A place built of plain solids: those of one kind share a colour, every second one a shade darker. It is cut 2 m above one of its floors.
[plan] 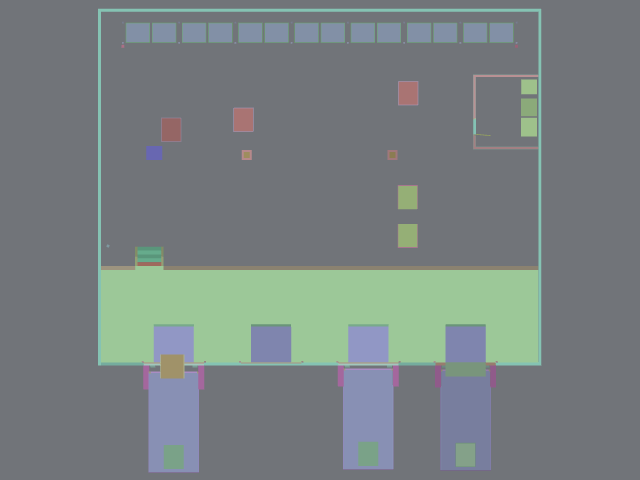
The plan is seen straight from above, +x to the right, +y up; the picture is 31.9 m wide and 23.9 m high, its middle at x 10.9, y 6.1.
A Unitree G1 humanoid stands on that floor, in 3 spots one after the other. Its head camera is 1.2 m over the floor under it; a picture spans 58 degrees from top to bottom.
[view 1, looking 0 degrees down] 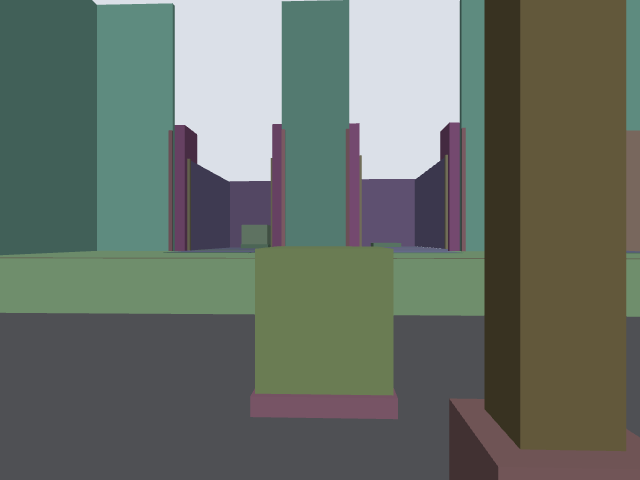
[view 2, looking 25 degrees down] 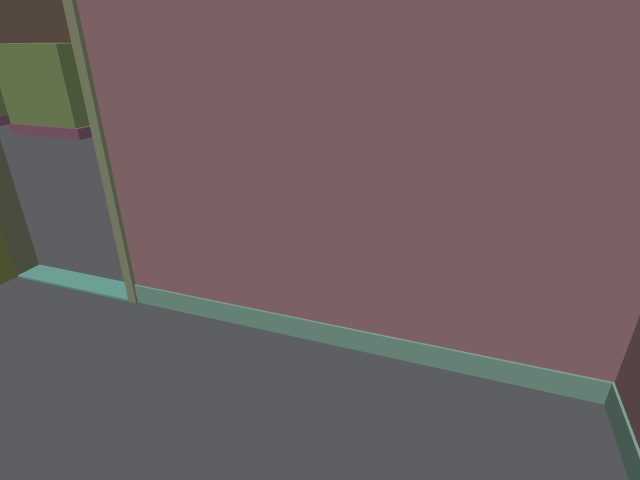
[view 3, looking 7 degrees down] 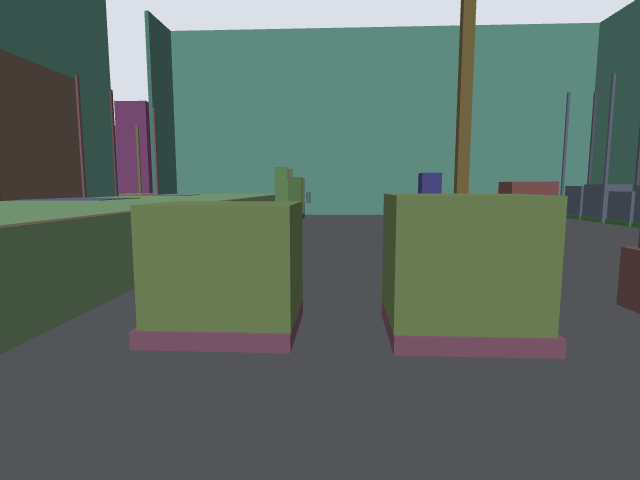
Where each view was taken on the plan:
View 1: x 15.20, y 11.75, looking -88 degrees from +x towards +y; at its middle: wall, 11.76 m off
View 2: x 20.09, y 13.62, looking -161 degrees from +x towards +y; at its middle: room_wall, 1.69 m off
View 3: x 18.77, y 7.26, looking -177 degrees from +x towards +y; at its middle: ground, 9.85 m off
